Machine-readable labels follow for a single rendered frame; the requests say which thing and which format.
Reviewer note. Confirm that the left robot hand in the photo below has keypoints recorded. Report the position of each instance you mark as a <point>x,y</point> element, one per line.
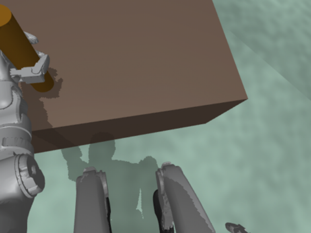
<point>8,72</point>

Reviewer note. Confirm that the can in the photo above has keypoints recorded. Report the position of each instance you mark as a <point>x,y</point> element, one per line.
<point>18,49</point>

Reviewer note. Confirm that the right robot foot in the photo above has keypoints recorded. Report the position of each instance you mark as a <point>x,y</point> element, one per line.
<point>158,213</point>

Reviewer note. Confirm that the left robot arm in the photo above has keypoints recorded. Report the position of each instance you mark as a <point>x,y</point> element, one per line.
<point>20,177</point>

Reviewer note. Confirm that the right robot hand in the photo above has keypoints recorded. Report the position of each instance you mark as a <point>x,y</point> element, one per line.
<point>233,228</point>

